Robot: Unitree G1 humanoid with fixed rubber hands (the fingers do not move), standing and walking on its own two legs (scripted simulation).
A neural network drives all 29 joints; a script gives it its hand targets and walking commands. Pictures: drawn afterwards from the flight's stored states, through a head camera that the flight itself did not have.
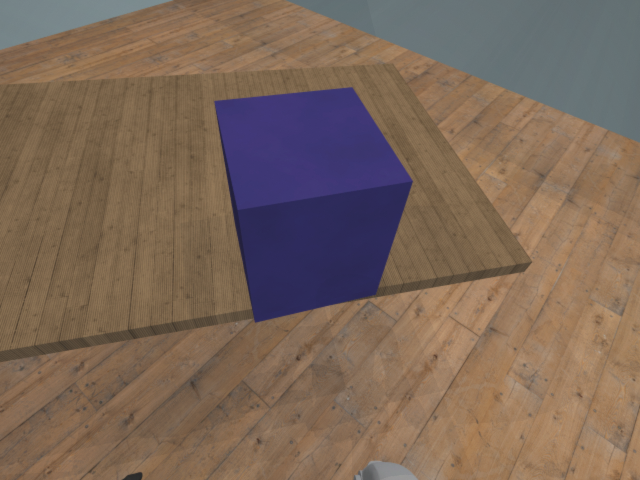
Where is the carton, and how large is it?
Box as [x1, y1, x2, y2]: [214, 87, 412, 322]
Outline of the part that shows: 351,87 214,101 234,220 255,322 372,295 376,292 412,180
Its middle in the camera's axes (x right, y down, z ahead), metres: -0.03 -0.04 +0.58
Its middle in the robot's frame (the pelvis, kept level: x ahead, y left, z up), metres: +0.48 +0.02 +0.05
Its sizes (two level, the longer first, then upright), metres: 0.210 0.200 0.250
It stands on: a table, 0.69 m high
